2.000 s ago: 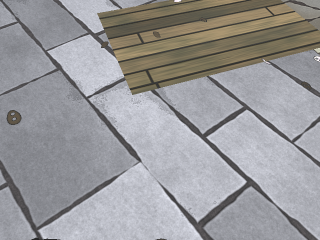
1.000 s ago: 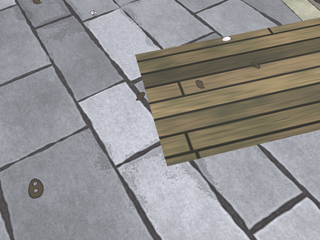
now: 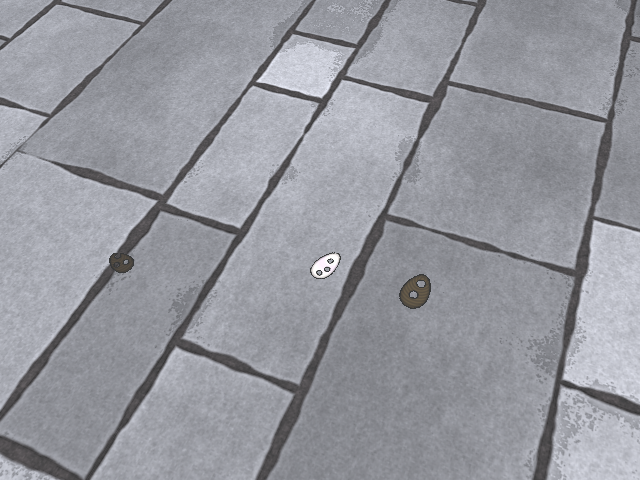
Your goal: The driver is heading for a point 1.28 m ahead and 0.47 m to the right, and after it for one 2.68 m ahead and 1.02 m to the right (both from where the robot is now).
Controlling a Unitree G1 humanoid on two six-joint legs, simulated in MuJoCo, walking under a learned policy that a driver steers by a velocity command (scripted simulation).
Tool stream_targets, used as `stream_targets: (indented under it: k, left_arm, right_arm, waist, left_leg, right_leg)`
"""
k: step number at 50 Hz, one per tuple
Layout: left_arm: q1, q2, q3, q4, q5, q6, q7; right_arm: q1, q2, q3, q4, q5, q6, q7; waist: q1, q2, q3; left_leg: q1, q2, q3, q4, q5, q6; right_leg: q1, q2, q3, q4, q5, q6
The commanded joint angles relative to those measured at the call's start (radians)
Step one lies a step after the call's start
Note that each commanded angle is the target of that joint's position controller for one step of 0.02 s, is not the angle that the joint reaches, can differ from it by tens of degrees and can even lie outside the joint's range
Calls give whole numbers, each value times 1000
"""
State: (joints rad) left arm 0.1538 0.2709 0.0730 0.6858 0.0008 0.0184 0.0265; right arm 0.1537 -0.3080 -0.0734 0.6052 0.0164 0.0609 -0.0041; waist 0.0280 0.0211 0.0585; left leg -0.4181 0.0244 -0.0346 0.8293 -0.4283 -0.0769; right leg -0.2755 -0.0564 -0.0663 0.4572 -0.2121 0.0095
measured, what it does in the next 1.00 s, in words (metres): steps on the spot, turning right: left foot, then right foot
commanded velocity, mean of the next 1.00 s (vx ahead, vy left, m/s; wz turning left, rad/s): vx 0.00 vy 0.00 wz -0.40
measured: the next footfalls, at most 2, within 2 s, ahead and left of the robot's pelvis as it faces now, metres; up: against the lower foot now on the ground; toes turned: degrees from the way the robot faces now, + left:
left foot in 0.06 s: +0.03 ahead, +0.13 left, +0.00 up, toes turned +1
right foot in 0.40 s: +0.03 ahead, -0.10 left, +0.00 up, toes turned -1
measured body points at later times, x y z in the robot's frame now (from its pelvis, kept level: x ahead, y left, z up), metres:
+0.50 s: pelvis +0.00 +0.02 -0.01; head +0.02 +0.01 +0.44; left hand +0.13 +0.31 -0.11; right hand +0.17 -0.24 -0.11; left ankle -0.01 +0.13 -0.73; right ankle -0.01 -0.10 -0.74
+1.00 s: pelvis -0.01 +0.07 +0.00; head +0.03 +0.05 +0.45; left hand +0.27 +0.25 -0.09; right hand -0.01 -0.25 -0.09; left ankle +0.02 +0.16 -0.74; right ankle -0.07 -0.08 -0.66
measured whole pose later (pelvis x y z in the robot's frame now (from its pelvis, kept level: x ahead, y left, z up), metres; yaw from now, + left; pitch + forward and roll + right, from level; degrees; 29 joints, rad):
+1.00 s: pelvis -0.01 +0.07 +0.00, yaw -29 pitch +2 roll +1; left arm 0.19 0.34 0.11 0.63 -0.03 0.07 0.01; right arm 0.17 -0.25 -0.06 0.65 -0.03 0.00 -0.05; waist -0.01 -0.03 0.05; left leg -0.19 0.01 0.16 0.38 -0.23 0.05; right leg -0.58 -0.09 0.03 1.08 -0.32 0.13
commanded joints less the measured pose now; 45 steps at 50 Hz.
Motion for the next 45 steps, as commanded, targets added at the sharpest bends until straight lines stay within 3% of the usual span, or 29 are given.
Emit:
stream_targets:
  k: [1,2,3,4,5,6,7,9,12,14,15,16,18,20,22,24,25,26,28,29,32,35,36,37,38,39,40,42,45]
  left_arm:
    - [-38,193,48,-54,-26,-10,-6]
    - [-28,175,41,-43,-35,-11,-6]
    - [31,136,27,-18,-29,-17,-10]
    - [54,56,-4,-41,33,-27,-23]
    - [-22,91,6,-69,24,-27,-12]
    - [-53,151,22,-63,4,-21,-1]
    - [-43,152,28,-50,-3,-13,2]
    - [2,144,32,-16,6,4,13]
    - [33,95,15,3,-2,2,7]
    - [-2,75,2,-4,-3,0,5]
    - [14,67,-4,7,-4,1,0]
    - [21,75,-5,11,-11,3,-4]
    - [15,125,5,-1,-21,5,-9]
    - [4,159,11,-22,-16,2,-13]
    - [6,221,33,-28,-20,2,-13]
    - [65,231,45,-32,-18,-4,-8]
    - [95,243,49,-30,-6,-10,-2]
    - [122,240,50,-32,6,-26,-1]
    - [30,229,53,-54,-18,-37,5]
    - [-6,216,55,-66,-35,-27,10]
    - [-23,225,69,-89,-35,18,20]
    - [-71,215,70,-119,-50,34,17]
    - [-45,179,60,-120,-49,33,17]
    - [36,93,40,-115,-30,33,9]
    - [59,159,59,-131,-22,17,9]
    - [60,230,80,-115,-24,13,6]
    - [69,248,89,-91,-25,20,6]
    - [85,207,82,-73,-22,34,6]
    - [2,158,58,-124,-34,33,-7]
  right_arm:
    - [43,-77,-24,-52,-2,-13,6]
    - [78,-75,-25,-32,-4,-13,9]
    - [86,-100,-28,-34,-7,-14,6]
    - [96,-187,-40,-56,-15,-13,-9]
    - [59,-180,-32,-60,-50,-27,-3]
    - [44,-143,-23,-59,-60,-45,3]
    - [13,-114,-13,-40,-54,-58,4]
    - [-40,-101,-6,-28,-30,-69,0]
    - [-54,-56,8,-5,-29,-69,-7]
    - [-40,-59,7,11,-29,-64,-6]
    - [-37,-31,16,27,-34,-62,-6]
    - [-36,-33,16,35,-38,-62,-6]
    - [-47,-100,-6,44,-27,-53,-15]
    - [2,-143,-27,62,-13,-43,-28]
    - [19,-117,-31,45,-35,-47,-42]
    - [-83,-67,-28,14,-40,-44,-52]
    - [-130,-30,-21,-11,-33,-45,-51]
    - [-142,-31,-22,-27,-24,-46,-44]
    - [-75,-51,-31,-13,-9,-54,-32]
    - [-81,-50,-30,-12,-14,-61,-31]
    - [-64,-19,-22,-6,-6,-82,-7]
    - [60,-54,-42,33,3,-85,7]
    - [96,-94,-58,45,-1,-80,0]
    - [84,-185,-74,23,-22,-68,-15]
    - [21,-193,-67,-5,-76,-73,-6]
    - [-47,-146,-53,-33,-77,-83,-10]
    - [-104,-100,-40,-40,-60,-87,-18]
    - [-129,-80,-31,-48,-35,-87,-41]
    - [-34,-84,-28,-29,-45,-79,-59]
  waist:
    - [-32,-215,-168]
    - [-50,-199,-164]
    - [-40,-123,-173]
    - [0,178,-213]
    - [-42,245,-192]
    - [-66,165,-159]
    - [-45,148,-136]
    - [-23,135,-114]
    - [-7,123,-140]
    - [-32,125,-137]
    - [-31,116,-153]
    - [-36,122,-151]
    - [-29,129,-115]
    - [-32,94,-88]
    - [-68,-86,-90]
    - [-11,-217,-80]
    - [17,-291,-78]
    - [38,-291,-90]
    - [-36,-164,-106]
    - [-40,-144,-109]
    - [-27,-182,-172]
    - [-77,-193,-186]
    - [-72,-138,-187]
    - [-20,154,-185]
    - [4,231,-126]
    - [25,157,-78]
    - [37,98,-43]
    - [25,88,-35]
    - [-41,88,-50]
  left_leg:
    - [128,-43,69,-275,127,40]
    - [224,-59,82,-422,232,69]
    - [358,-11,0,-486,352,99]
    - [518,247,-306,-459,712,178]
    - [358,365,-388,-464,735,360]
    - [305,317,-352,-491,646,378]
    - [289,260,-289,-491,587,336]
    - [272,207,-222,-483,625,293]
    - [267,157,-147,-457,711,282]
    - [280,158,-154,-442,704,288]
    - [295,171,-149,-441,681,292]
    - [295,180,-150,-440,656,295]
    - [282,194,-151,-421,606,292]
    - [284,187,-148,-406,478,252]
    - [227,76,-29,-321,285,168]
    - [99,-76,91,-98,144,73]
    - [-37,-138,51,30,-80,58]
    - [-135,-131,-37,218,-249,56]
    - [-159,-79,-97,207,-164,60]
    - [-143,-71,-82,80,-114,51]
    - [21,-114,-46,-127,6,20]
    - [237,-123,-16,-435,211,28]
    - [367,-41,-68,-501,256,56]
    - [462,229,-369,-558,228,172]
    - [300,389,-554,-605,245,294]
    - [235,372,-480,-614,225,316]
    - [203,293,-344,-603,189,280]
    - [230,212,-176,-580,276,247]
    - [315,208,-60,-573,401,282]
  right_leg:
    - [143,-207,157,-44,372,-211]
    - [99,-189,133,-4,334,-173]
    - [1,-151,88,65,203,-94]
    - [-206,-52,-13,298,-221,17]
    - [-276,-5,48,410,-433,53]
    - [-260,-18,87,507,-415,61]
    - [-262,-22,104,537,-358,62]
    - [-246,-23,113,550,-260,78]
    - [-153,-14,98,457,-186,90]
    - [-107,-7,86,340,-198,87]
    - [-70,-16,89,278,-197,84]
    - [-42,-11,77,231,-178,81]
    - [-30,16,38,150,-101,59]
    - [-29,24,44,69,48,16]
    - [-13,-40,164,103,365,-72]
    - [10,-159,441,-43,325,-211]
    - [86,-223,584,-116,324,-290]
    - [147,-266,650,-146,342,-332]
    - [159,-201,546,-99,341,-251]
    - [166,-162,510,-90,317,-208]
    - [127,-102,504,-62,331,-180]
    - [21,-52,529,-30,173,-129]
    - [-95,2,496,38,-19,-80]
    - [-296,147,319,311,-343,-9]
    - [-382,124,280,514,-419,22]
    - [-366,59,256,645,-349,36]
    - [-367,37,229,695,-267,50]
    - [-402,15,189,791,-151,82]
    - [-449,-20,123,743,-91,118]
Velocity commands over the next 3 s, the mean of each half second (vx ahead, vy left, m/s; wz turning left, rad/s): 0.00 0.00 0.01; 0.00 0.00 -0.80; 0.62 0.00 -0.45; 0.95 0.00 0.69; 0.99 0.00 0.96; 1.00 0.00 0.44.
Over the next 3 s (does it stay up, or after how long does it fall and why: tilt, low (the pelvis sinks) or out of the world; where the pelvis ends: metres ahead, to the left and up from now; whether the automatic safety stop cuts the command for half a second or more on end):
stays up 1.32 -0.42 -0.03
